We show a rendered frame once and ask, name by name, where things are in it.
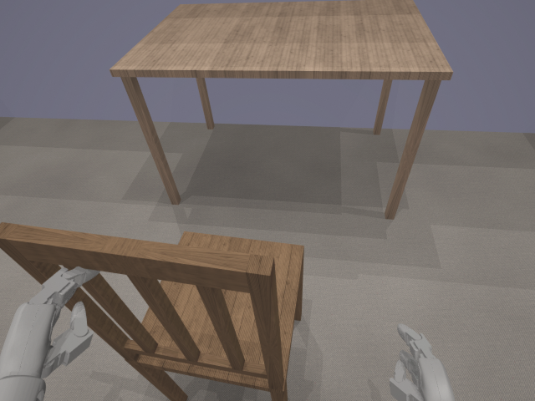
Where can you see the robot right hand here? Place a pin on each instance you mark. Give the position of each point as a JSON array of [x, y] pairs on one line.
[[428, 373]]

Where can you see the robot left hand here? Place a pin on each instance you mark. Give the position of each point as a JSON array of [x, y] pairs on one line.
[[25, 350]]

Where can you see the chair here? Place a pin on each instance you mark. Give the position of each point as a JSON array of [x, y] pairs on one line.
[[224, 309]]

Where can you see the robot left forearm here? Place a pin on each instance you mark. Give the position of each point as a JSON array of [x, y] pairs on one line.
[[22, 388]]

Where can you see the table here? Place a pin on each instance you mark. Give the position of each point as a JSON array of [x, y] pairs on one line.
[[355, 39]]

